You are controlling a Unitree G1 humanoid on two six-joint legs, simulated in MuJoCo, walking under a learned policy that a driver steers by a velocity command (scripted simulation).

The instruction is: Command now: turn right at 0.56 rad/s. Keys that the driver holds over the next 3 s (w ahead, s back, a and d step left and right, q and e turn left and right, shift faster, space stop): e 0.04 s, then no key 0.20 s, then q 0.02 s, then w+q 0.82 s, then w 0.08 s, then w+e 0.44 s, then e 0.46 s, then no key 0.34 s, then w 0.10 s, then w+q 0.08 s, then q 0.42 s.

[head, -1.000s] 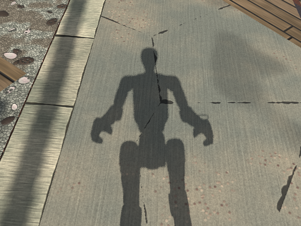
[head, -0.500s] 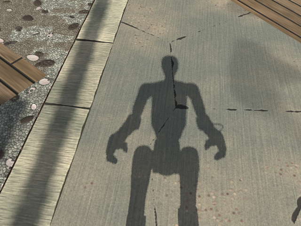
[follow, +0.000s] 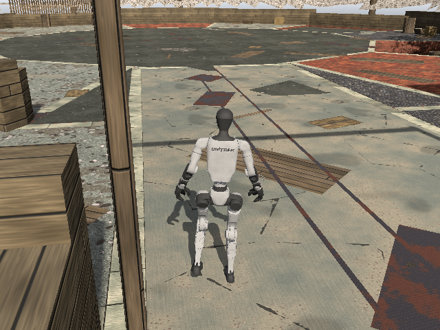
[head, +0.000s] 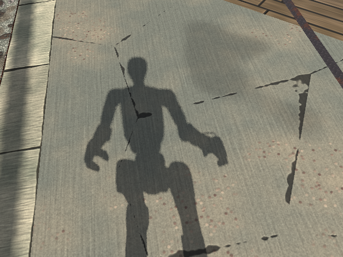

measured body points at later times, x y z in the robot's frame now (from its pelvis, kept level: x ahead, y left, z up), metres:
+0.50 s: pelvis +0.05 +0.03 +0.00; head +0.06 +0.03 +0.45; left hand +0.23 +0.29 -0.09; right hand +0.10 -0.25 -0.11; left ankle +0.04 +0.15 -0.75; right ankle +0.02 -0.10 -0.72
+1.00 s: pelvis +0.24 +0.05 -0.03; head +0.29 +0.07 +0.41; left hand +0.14 +0.33 -0.15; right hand +0.55 -0.09 -0.10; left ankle +0.37 +0.18 -0.74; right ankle +0.06 -0.10 -0.74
